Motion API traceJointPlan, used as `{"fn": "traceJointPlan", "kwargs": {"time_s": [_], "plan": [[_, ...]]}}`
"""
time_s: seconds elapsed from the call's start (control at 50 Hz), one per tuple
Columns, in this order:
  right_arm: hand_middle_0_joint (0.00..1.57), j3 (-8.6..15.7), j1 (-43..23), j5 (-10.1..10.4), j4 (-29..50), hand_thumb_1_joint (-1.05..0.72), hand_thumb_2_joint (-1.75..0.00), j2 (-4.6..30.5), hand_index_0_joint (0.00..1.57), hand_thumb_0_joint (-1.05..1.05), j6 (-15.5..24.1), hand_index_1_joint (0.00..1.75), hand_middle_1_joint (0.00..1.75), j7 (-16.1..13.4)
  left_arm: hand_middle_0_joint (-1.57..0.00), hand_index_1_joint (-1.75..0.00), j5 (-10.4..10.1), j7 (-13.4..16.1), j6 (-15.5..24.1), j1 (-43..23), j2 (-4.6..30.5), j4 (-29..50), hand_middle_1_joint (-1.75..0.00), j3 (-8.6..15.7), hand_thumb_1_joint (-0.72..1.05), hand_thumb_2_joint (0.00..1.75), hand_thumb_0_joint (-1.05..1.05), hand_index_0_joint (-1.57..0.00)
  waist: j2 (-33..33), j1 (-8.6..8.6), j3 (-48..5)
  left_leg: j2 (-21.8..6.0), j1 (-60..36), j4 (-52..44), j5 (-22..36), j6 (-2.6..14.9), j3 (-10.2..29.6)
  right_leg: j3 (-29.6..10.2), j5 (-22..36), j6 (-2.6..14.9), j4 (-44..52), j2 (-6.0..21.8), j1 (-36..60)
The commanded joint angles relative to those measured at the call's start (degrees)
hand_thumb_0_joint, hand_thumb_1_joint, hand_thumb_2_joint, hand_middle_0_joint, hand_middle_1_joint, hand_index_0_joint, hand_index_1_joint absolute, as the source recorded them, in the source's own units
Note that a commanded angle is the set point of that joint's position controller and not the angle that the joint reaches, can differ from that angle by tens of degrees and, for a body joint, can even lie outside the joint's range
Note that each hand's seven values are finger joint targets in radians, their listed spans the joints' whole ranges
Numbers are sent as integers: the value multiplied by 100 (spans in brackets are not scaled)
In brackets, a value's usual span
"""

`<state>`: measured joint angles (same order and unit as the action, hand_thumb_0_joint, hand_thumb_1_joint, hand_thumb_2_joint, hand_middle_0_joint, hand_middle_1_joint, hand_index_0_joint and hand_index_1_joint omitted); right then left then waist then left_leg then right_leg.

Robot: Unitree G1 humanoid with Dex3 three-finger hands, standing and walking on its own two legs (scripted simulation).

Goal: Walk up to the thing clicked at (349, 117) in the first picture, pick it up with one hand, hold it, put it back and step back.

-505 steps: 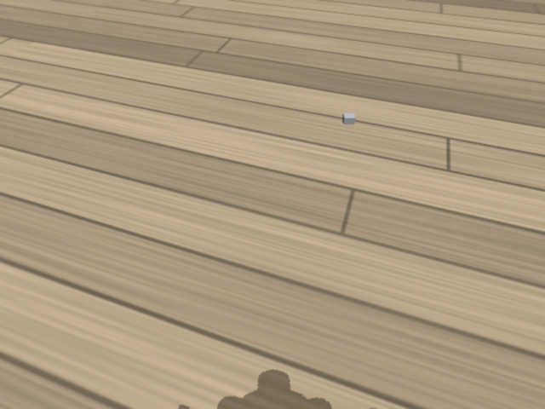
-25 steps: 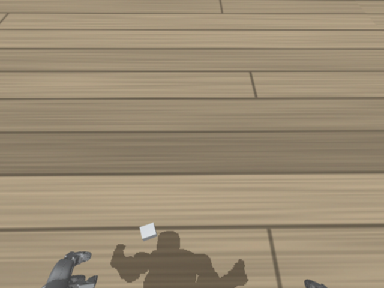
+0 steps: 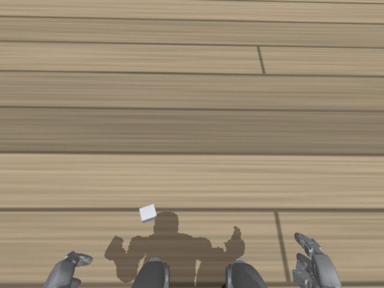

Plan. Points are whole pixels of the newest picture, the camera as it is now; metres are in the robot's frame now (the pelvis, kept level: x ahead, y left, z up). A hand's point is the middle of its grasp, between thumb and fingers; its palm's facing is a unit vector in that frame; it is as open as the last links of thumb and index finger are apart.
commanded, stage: rise first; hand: left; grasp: from above
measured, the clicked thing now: (148, 213) +0.43 +0.21 -0.66
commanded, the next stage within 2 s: none
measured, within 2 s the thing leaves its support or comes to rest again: neither
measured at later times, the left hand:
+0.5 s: hand (115, 241) +0.27 +0.25 -0.35, palm faces -0.37 -0.27 -0.89, open 12.0 cm
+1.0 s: hand (130, 225) +0.34 +0.24 -0.47, palm faces -0.37 -0.21 -0.90, open 12.8 cm
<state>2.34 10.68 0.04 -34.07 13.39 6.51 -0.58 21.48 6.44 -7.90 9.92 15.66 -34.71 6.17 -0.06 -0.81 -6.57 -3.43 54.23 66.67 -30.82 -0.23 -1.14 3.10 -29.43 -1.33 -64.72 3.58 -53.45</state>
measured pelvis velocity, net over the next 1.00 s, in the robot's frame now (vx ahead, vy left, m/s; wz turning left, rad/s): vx -0.09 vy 0.00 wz -0.06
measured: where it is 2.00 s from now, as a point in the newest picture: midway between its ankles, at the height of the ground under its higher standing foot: outside the picture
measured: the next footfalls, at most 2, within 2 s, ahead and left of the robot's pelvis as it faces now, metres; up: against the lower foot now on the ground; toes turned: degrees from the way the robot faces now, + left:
none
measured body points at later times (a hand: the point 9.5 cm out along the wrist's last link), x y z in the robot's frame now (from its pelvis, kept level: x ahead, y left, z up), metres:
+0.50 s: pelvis -0.07 -0.01 -0.19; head +0.12 +0.00 +0.22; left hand +0.28 +0.26 -0.30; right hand +0.08 -0.28 -0.33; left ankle +0.01 +0.12 -0.65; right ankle +0.01 -0.14 -0.65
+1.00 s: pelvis -0.09 +0.00 -0.30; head +0.13 +0.02 +0.10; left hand +0.35 +0.25 -0.42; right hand -0.04 -0.27 -0.43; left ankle +0.01 +0.12 -0.65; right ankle +0.01 -0.14 -0.65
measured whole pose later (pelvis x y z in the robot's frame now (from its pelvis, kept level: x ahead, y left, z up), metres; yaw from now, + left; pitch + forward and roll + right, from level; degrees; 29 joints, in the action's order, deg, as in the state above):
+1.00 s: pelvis -0.09 +0.00 -0.30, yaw -3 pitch +35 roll -5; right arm 0.6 7.1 -7.7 -49.5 13.8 10.3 7.1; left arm 55.5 32.2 -6.4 -49.3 27.1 -84.7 8.4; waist 1.5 -10.6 -7.6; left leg -4.0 124.4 127.2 -38.5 0.8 3.5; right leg 2.0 -36.3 -0.9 -123.7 3.6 -122.5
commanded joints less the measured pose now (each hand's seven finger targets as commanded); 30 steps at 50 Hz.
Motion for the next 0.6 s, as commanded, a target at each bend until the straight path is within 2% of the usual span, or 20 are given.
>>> {"fn": "traceJointPlan", "kwargs": {"time_s": [0.0, 0.04, 0.06, 0.14, 0.16, 0.18, 0.2, 0.26, 0.28, 0.3, 0.32, 0.34, 0.36, 0.38, 0.42, 0.44, 0.46, 0.5, 0.52, 0.58], "plan": [[20, 305, 35, -4, 578, -92, -90, 886, 20, 0, 349, 30, 30, -120, -38, -78, 430, 293, 134, -922, 922, 496, -77, 116, -31, 73, 0, -37, 256, -283, -1412, 200, -329, -191, 1391, 11, 266, -54, 1045, 271, -68, -312, -359], [20, 319, -33, -20, 575, -91, -90, 945, 20, 0, 423, 30, 30, -110, -36, -80, 666, 401, 233, -1076, 980, 394, -79, 106, -30, 74, 0, -35, 389, -217, -1700, 225, -12, 162, 1249, -4, 285, -62, 917, 279, -479, -285, -767], [20, 330, -42, -11, 570, -90, -90, 948, 20, 0, 445, 30, 30, -106, -38, -78, 826, 463, 270, -1160, 942, 345, -77, 8, -28, 73, 0, -37, 291, -226, -1823, 260, 206, 334, 1107, 7, 248, -81, 864, 264, -590, -276, -862], [20, 340, -124, 38, 407, -90, -90, 1052, 20, 0, 432, 30, 30, -83, -41, -76, 1457, 905, 318, -1597, 1125, 122, -75, -43, -23, 70, 0, -40, 489, -174, -2465, 265, 579, 909, 1266, -20, 285, -90, 960, 309, -1300, -257, -1550], [20, 356, -150, 26, 338, -89, -90, 1075, 20, 0, 395, 30, 30, -71, -40, -75, 1633, 1060, 293, -1825, 1154, -71, -74, -28, -23, 72, 0, -39, 479, -152, -2492, 270, 793, 1069, 1246, -30, 295, -83, 942, 312, -1473, -257, -1765], [20, 337, -173, 4, 266, -89, -90, 1058, 20, 0, 373, 30, 30, -53, -39, -76, 1749, 1190, 277, -1992, 1003, -233, -75, -165, -23, 72, 0, -38, 529, -160, -2627, 260, 921, 1231, 1355, -46, 339, -62, 981, 331, -1689, -263, -2024], [20, 368, -165, -28, 201, -88, -89, 1074, 20, 0, 349, 30, 30, -37, -40, -74, 1855, 1332, 263, -2288, 1017, -253, -74, -158, -21, 71, 0, -39, 533, -177, -2802, 257, 1054, 1386, 1352, -46, 355, -47, 977, 330, -1821, -265, -2191], [20, 346, -183, -74, -18, -88, -89, 1093, 20, 0, 283, 30, 30, -38, -38, -75, 2262, 1743, 147, -3025, 1318, -648, -74, -75, -21, 71, 0, -38, 605, -154, -3134, 277, 1537, 1812, 1237, -32, 250, -83, 949, 335, -2126, -269, -2490], [20, 368, -191, -95, -85, -88, -89, 1106, 20, 0, 256, 30, 30, -41, -39, -74, 2363, 1854, 107, -3176, 1394, -786, -74, -19, -18, 70, 0, -39, 514, -97, -3347, 294, 1700, 1978, 1195, -15, 184, -94, 951, 324, -2180, -289, -2456], [20, 356, -176, -135, -163, -88, -89, 1095, 20, 0, 238, 30, 30, -39, -39, -74, 2468, 1965, 75, -3521, 1407, -967, -74, -52, -18, 70, 0, -40, 419, -178, -3476, 302, 1939, 2182, 1139, 16, 125, -113, 974, 301, -2229, -294, -2446], [20, 339, -135, -168, -235, -89, -90, 1070, 20, 0, 222, 30, 30, -28, -40, -74, 2524, 2048, 42, -3776, 1310, -1186, -75, -146, -18, 69, 0, -40, 299, -219, -3552, 298, 2192, 2361, 1080, 45, 69, -138, 1002, 279, -2289, -298, -2398], [20, 345, -153, -199, -296, -89, -90, 1071, 20, 0, 203, 30, 30, -14, -40, -75, 2563, 2126, 13, -3884, 1432, -1461, -75, -81, -19, 70, 0, -40, 102, -184, -3606, 291, 2468, 2534, 971, 84, 30, -178, 948, 243, -2319, -302, -2351], [20, 339, -159, -230, -332, -89, -90, 1071, 20, 0, 203, 30, 30, -4, -38, -76, 2643, 2168, 5, -4137, 1462, -1751, -77, -137, -20, 71, 0, -39, -52, -273, -3570, 302, 2840, 2696, 750, 114, 15, -192, 735, 224, -2385, -309, -2435], [20, 327, -165, -268, -420, -90, -90, 1022, 20, 0, 195, 30, 30, 16, -39, -76, 2698, 2214, -7, -4330, 1565, -1966, -77, -99, -18, 69, 0, -40, -86, -209, -3643, 298, 3011, 2869, 715, 132, -25, -245, 718, 205, -2465, -290, -2409], [20, 318, -172, -340, -498, -89, -90, 974, 20, 0, 208, 30, 30, 60, -39, -76, 2875, 2299, 3, -4681, 1683, -2436, -76, -96, -19, 71, 0, -40, -214, -249, -3646, 304, 3520, 3204, 456, 166, -56, -357, 359, 176, -2556, -289, -2537], [20, 306, -206, -378, -522, -90, -90, 920, 20, 0, 207, 30, 30, 101, -41, -75, 2925, 2335, 30, -4903, 1780, -2521, -77, -119, -16, 67, 0, -43, -171, -232, -3654, 301, 3671, 3263, 338, 161, -56, -408, 134, 184, -2605, -286, -2580], [20, 320, -147, -396, -571, -89, -90, 948, 20, 0, 216, 30, 30, 126, -41, -74, 3003, 2386, 54, -5129, 1769, -2623, -75, -121, -17, 69, 0, -42, -195, -292, -3709, 302, 3737, 3389, 241, 177, -50, -361, 24, 188, -2679, -300, -2759], [20, 339, -147, -440, -660, -89, -90, 973, 20, 0, 240, 30, 30, 188, -41, -74, 3170, 2443, 114, -5551, 1845, -2682, -75, -179, -16, 68, 0, -43, 193, -262, -4051, 293, 3526, 3434, 119, 126, -19, -224, -138, 256, -2957, -325, -3123], [20, 323, -133, -443, -706, -89, -90, 973, 20, 0, 238, 30, 30, 194, -40, -74, 3283, 2479, 133, -5664, 1961, -2857, -75, -134, -19, 71, 0, -40, 318, -300, -3999, 289, 3583, 3505, 62, 119, -13, -192, -188, 272, -3072, -336, -3287], [20, 313, -90, -516, -853, -89, -90, 1036, 20, 0, 271, 30, 30, 245, -36, -76, 3418, 2584, 175, -5953, 2106, -3217, -77, -56, -23, 76, 0, -36, 442, -462, -3720, 275, 3766, 3628, -360, 119, 118, -23, -628, 305, -3363, -331, -4018]]}}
